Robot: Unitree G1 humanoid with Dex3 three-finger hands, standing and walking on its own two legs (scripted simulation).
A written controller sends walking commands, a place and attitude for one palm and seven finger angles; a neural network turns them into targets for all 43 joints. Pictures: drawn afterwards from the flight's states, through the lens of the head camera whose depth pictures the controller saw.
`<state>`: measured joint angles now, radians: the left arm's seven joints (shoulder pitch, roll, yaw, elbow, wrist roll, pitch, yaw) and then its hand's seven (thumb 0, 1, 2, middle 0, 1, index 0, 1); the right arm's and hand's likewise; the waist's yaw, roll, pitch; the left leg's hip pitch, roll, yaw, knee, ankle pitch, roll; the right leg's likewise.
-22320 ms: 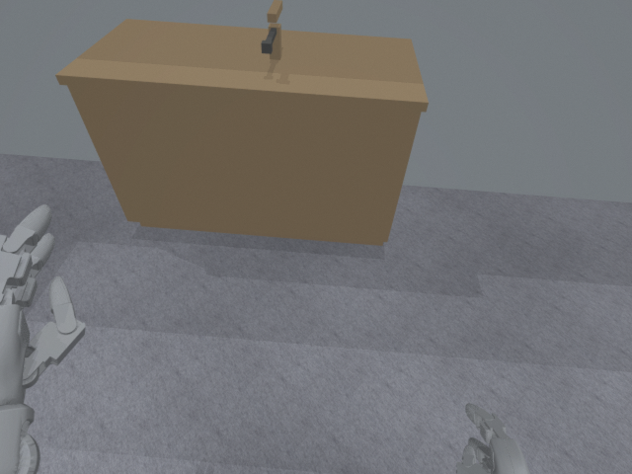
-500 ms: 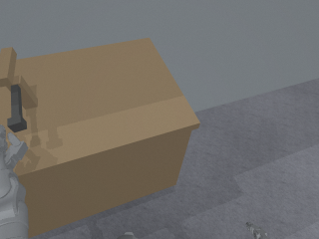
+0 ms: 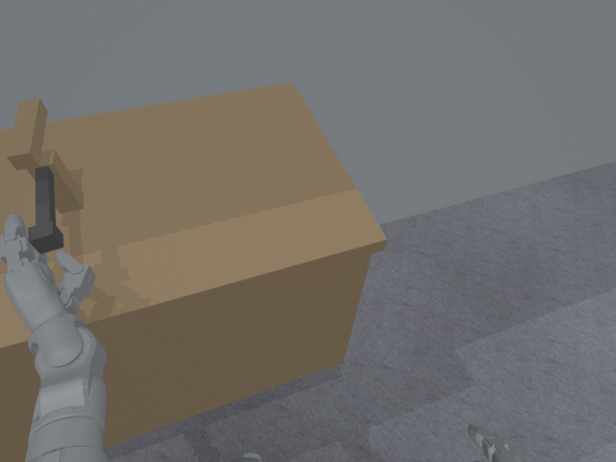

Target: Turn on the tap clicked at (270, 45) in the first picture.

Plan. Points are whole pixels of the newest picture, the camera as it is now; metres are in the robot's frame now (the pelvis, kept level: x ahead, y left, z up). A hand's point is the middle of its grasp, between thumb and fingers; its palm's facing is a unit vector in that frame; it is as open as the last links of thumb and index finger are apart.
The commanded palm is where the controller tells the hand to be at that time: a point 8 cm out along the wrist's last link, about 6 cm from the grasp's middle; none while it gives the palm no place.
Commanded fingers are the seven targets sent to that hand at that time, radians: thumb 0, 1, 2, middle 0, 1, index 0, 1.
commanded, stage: push the lever round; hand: left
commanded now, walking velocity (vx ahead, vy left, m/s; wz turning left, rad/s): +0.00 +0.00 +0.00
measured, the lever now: (46, 237) +0.37 +0.36 +0.08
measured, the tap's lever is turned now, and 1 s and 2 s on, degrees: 6 31 63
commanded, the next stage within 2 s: lift the hand up off the lever in 1.88 s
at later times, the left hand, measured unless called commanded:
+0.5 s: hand (116, 251) +0.36 +0.27 +0.07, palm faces +0.76 -0.65 -0.08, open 7.9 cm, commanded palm +0.32 +0.29 +0.07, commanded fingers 0.00 0.90 0.90 -0.15 -0.15 -0.15 -0.15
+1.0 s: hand (144, 233) +0.40 +0.25 +0.06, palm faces +0.82 -0.57 -0.08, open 7.9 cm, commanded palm +0.35 +0.25 +0.07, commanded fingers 0.00 0.90 0.90 -0.15 -0.15 -0.15 -0.15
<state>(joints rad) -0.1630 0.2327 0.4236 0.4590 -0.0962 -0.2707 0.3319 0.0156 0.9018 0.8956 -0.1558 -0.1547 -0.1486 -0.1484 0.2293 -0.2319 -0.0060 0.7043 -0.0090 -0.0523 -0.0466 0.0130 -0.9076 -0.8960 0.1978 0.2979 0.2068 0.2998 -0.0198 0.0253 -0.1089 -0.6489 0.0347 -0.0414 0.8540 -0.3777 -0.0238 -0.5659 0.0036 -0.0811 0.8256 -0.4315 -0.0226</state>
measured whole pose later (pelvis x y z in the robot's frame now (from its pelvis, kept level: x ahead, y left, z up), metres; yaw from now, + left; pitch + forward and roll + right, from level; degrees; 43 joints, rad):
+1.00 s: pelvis +0.00 +0.00 +0.00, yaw +1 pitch +11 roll -1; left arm -0.47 0.10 0.38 0.71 0.09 -0.23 0.77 0.00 0.89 0.91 -0.16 -0.15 -0.14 -0.15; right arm 0.23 -0.20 -0.03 0.75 -0.07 0.00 0.01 0.01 -0.91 -0.90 0.20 0.30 0.21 0.30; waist -0.05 0.02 -0.14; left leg -0.68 0.03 -0.06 0.86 -0.38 -0.03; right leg -0.59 0.00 -0.10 0.83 -0.44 -0.03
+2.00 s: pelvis +0.01 -0.01 -0.01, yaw +1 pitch +16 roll -1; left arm -0.76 0.19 0.53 1.02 0.17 -0.25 0.88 0.03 0.89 0.90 -0.16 -0.15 -0.13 -0.15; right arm 0.32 -0.22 -0.05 0.78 -0.12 0.04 0.07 0.01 -0.91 -0.90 0.20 0.30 0.20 0.30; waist -0.12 0.03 -0.16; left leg -0.77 0.04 -0.07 0.89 -0.39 -0.04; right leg -0.68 0.01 -0.10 0.86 -0.46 -0.04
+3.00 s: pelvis +0.02 -0.01 +0.01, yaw +1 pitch +11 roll -1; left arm -0.66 0.11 0.43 0.81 0.12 -0.12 0.85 0.02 0.90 0.90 -0.15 -0.15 -0.15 -0.15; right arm 0.28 -0.21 -0.05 0.78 -0.10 0.04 0.06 0.01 -0.91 -0.90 0.20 0.30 0.20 0.30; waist -0.07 0.03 -0.14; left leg -0.60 0.03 -0.06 0.77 -0.36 -0.03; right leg -0.50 0.01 -0.10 0.73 -0.42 -0.03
